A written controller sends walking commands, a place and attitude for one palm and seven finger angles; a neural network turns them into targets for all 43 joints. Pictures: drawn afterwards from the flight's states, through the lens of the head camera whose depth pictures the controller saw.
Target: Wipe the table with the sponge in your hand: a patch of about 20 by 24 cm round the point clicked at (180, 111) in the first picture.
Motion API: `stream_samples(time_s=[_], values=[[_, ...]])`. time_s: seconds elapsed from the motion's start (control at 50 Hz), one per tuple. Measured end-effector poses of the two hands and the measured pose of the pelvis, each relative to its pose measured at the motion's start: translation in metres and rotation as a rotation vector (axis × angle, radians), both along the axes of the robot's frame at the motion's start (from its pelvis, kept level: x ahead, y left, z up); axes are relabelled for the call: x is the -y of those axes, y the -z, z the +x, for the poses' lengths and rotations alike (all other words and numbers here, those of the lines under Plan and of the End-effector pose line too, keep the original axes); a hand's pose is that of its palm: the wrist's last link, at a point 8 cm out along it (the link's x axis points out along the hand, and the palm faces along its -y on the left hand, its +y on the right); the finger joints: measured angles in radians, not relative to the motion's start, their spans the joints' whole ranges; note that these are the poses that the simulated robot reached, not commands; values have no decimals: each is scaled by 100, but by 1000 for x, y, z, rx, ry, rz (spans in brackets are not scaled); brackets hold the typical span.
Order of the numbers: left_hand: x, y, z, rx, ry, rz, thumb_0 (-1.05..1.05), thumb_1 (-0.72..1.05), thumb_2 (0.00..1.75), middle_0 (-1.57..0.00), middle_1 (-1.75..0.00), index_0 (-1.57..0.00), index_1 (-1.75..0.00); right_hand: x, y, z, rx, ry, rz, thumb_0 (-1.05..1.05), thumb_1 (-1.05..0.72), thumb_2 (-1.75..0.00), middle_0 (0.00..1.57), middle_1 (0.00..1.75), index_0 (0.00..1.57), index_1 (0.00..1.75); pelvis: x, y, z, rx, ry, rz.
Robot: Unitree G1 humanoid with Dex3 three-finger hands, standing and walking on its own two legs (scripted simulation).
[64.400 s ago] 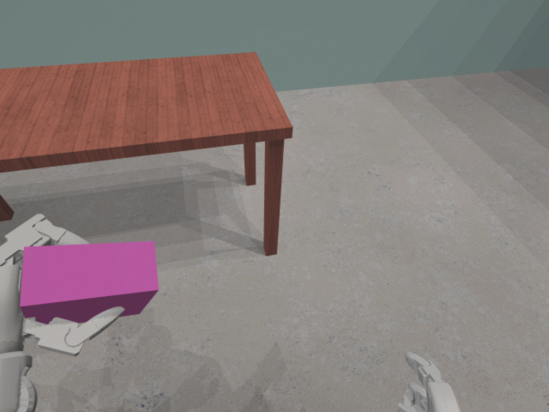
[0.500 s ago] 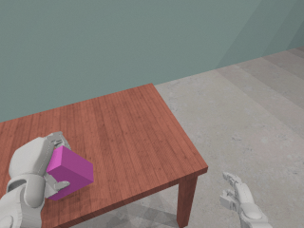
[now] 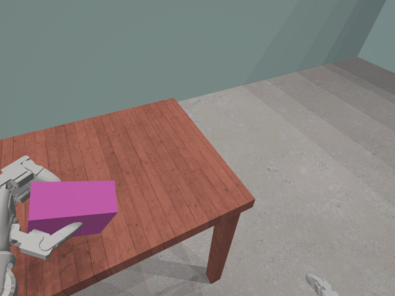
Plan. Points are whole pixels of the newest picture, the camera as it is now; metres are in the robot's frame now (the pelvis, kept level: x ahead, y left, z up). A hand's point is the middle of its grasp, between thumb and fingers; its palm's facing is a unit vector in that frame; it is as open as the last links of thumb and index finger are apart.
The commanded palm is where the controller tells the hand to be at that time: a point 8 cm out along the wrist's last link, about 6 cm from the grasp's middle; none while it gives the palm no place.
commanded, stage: step back with the hand held close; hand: left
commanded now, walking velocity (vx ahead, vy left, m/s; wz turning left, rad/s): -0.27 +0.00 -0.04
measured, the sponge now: (83, 210) +0.23 +0.21 +0.12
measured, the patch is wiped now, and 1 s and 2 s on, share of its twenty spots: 1.00 1.00 1.00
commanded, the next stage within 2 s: stop stepping back and stand still in 0.74 s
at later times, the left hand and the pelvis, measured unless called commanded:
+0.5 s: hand (58, 254) +0.15 +0.20 +0.15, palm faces +0.16 -0.92 -0.36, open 9.6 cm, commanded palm +0.07 +0.26 +0.19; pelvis -0.12 +0.00 +0.00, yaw -7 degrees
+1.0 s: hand out of the picture -0.11 +0.23 +0.17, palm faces +0.21 -0.89 -0.41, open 9.6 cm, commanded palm -0.14 +0.29 +0.19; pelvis -0.31 +0.02 +0.00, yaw -2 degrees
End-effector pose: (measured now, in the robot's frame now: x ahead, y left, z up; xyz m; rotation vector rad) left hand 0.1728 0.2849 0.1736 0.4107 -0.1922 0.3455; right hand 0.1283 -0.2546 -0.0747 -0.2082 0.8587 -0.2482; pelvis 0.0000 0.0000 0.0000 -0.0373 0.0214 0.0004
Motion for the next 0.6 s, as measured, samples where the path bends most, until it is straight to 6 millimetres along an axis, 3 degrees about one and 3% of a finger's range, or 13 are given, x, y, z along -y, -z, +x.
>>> stream_samples(time_s=[0.12,0.28,0.38,0.48,0.54,0.6], values=[[1,16,-22,7,56,-36,-1,-48,107,-78,-140,-80,-140,-21,-16,0,67,-61,-29,1,-91,-90,20,30,21,30,-9,3,-23,-4,-5,-12],[-27,-21,-50,123,-10,90,-1,-49,107,-79,-140,-81,-139,-44,-29,6,142,-123,-28,1,-90,-90,20,30,21,30,-17,-3,-36,-50,9,-37],[-16,-11,-45,109,11,-5,-1,-49,107,-78,-140,-81,-140,-52,-29,-4,145,-151,5,1,-90,-90,20,30,21,30,-15,-9,-61,-86,74,-22],[29,7,-49,22,193,-13,-1,-49,107,-78,-141,-80,-140,-47,-22,-38,166,-129,49,1,-90,-90,20,30,21,30,-6,-5,-109,-69,120,1],[51,-2,-75,14,297,54,-1,-49,107,-78,-141,-80,-140,-34,-17,-72,175,-92,61,0,-90,-90,20,30,21,30,0,-1,-138,-50,115,-15],[56,-24,-117,46,335,137,-1,-49,107,-78,-141,-81,-140,-18,-12,-116,146,-37,62,0,-90,-90,20,30,21,30,6,0,-158,-21,87,-56]])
